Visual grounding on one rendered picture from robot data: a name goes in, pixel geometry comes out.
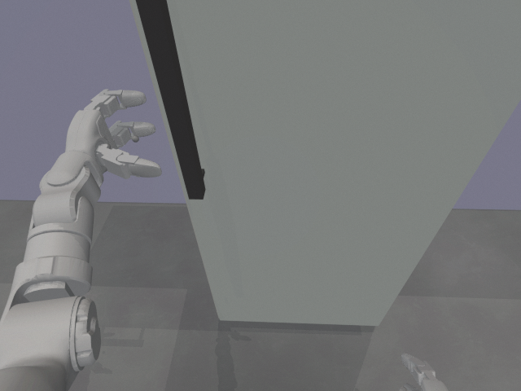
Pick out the left robot hand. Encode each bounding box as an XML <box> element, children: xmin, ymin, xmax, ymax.
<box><xmin>65</xmin><ymin>89</ymin><xmax>162</xmax><ymax>179</ymax></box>

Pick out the robot left forearm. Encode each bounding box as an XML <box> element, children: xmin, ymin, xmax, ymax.
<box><xmin>0</xmin><ymin>152</ymin><xmax>104</xmax><ymax>331</ymax></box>

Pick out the left robot upper arm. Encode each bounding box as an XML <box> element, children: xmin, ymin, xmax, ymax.
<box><xmin>0</xmin><ymin>296</ymin><xmax>101</xmax><ymax>391</ymax></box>

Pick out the right robot hand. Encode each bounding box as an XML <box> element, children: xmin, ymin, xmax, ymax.
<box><xmin>399</xmin><ymin>353</ymin><xmax>448</xmax><ymax>391</ymax></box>

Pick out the fridge door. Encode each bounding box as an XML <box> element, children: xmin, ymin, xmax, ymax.
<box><xmin>131</xmin><ymin>0</ymin><xmax>521</xmax><ymax>326</ymax></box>

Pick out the handle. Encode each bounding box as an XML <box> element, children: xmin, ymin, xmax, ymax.
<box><xmin>136</xmin><ymin>0</ymin><xmax>205</xmax><ymax>200</ymax></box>

